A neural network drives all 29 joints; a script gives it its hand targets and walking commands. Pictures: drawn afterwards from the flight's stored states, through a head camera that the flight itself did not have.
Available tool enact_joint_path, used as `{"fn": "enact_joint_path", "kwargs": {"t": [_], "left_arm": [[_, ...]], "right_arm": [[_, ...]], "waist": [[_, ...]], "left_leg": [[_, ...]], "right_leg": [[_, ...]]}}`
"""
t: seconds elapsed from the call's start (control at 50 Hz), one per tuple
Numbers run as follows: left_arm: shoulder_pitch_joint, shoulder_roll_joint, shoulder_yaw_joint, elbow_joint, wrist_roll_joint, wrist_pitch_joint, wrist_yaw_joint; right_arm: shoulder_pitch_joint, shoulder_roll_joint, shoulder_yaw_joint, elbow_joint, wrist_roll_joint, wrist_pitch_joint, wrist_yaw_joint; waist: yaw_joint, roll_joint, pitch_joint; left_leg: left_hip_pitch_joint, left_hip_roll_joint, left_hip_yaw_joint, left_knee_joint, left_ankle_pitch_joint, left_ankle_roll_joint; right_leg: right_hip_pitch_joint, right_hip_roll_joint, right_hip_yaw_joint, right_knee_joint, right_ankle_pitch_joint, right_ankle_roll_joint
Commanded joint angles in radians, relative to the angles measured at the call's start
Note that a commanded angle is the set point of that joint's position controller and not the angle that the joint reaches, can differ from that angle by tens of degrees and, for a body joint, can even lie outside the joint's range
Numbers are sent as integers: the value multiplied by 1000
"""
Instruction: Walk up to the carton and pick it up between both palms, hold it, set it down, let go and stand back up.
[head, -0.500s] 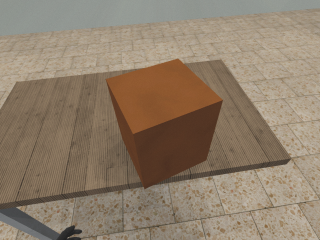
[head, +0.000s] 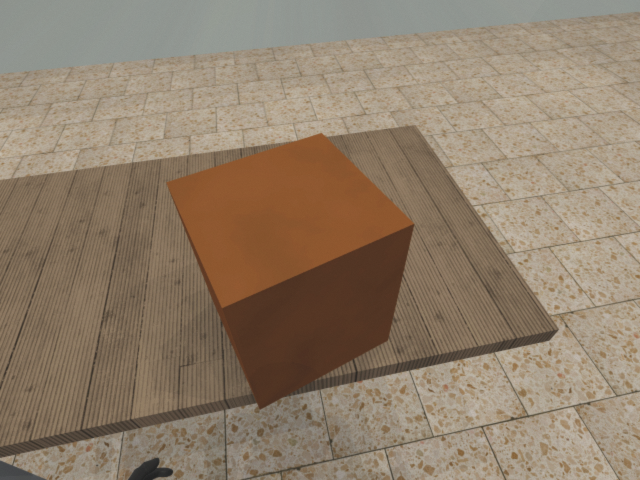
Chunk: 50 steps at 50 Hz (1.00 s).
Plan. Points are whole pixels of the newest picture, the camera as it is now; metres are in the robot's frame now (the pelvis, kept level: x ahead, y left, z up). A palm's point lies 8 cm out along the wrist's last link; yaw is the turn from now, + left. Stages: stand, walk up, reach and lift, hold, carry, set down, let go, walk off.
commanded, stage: walk up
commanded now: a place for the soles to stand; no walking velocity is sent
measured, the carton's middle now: (290, 271) +0.39 +0.06 +0.06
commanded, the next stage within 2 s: none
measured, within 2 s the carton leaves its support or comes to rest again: neither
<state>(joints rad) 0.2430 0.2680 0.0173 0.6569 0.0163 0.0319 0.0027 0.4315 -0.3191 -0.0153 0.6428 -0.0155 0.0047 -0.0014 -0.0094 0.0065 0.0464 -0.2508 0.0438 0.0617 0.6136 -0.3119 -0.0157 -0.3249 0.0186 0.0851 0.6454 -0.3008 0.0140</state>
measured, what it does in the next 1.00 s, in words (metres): stands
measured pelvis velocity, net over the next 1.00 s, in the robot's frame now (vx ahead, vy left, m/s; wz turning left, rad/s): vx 0.00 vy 0.00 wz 0.25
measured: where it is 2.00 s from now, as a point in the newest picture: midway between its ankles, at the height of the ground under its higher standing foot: outside the picture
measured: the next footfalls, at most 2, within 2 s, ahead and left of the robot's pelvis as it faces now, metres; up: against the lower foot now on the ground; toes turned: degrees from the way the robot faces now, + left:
none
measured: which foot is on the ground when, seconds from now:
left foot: down 0.00-1.00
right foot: down 0.00-1.00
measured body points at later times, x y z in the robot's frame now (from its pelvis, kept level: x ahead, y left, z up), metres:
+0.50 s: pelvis +0.01 +0.00 +0.01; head +0.02 +0.00 +0.46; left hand +0.14 +0.27 -0.09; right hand +0.13 -0.26 -0.10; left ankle -0.01 +0.13 -0.72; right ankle +0.03 -0.13 -0.72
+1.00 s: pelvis +0.00 +0.00 +0.00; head +0.01 +0.00 +0.45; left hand +0.07 +0.29 -0.10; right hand +0.17 -0.24 -0.09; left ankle -0.01 +0.13 -0.72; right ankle +0.03 -0.13 -0.72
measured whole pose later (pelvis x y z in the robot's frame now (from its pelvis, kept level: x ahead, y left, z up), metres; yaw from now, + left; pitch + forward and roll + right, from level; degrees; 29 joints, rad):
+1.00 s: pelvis +0.00 +0.00 +0.00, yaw +14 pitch -1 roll -1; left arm 0.20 0.30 0.01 0.70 0.01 0.03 -0.01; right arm 0.37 -0.29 -0.04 0.57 -0.01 0.00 0.01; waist 0.00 0.01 0.02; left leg -0.31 -0.04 -0.17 0.63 -0.31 -0.02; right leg -0.25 -0.07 -0.15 0.60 -0.32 0.02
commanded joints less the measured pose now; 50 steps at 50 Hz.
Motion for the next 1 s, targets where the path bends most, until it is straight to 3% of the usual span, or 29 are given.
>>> {"fn": "enact_joint_path", "kwargs": {"t": [0.0,0.06,0.16,0.5,0.78,0.84,0.98], "left_arm": [[-34,101,23,-72,-12,-21,-3],[-48,145,32,-56,-4,-34,-6],[-82,142,24,-55,-5,-35,-3],[-122,151,26,-45,-5,-32,-8],[-101,157,28,-40,-3,-27,-8],[-95,163,29,-43,-2,-26,-8],[-81,172,34,-47,-1,-23,-7]], "right_arm": [[-21,-165,-50,-89,17,-24,1],[21,-125,-34,-87,20,-20,4],[27,-119,-38,-96,15,-22,2],[-17,-105,-54,-123,12,-24,4],[-32,-102,-64,-142,9,-25,3],[-31,-100,-66,-144,6,-25,3],[-40,-104,-72,-156,6,-24,2]], "waist": [[35,31,-8],[13,2,-20],[3,-6,-87],[5,-15,-73],[11,19,-56],[7,-5,-51],[9,2,-51]], "left_leg": [[-98,140,-186,-213,61,103],[-48,69,-111,-148,163,62],[22,62,-120,-115,250,62],[-19,22,-188,-107,219,57],[-106,-8,-265,-98,176,59],[-117,-17,-273,-87,172,56],[-138,-35,-290,-66,168,58]], "right_leg": [[81,-42,31,-84,71,-34],[87,-86,70,-129,211,-54],[102,-100,44,-128,272,-62],[116,-125,-37,-165,149,-60],[140,-143,-97,-162,41,-61],[140,-151,-105,-168,24,-65],[142,-170,-123,-158,6,-75]]}}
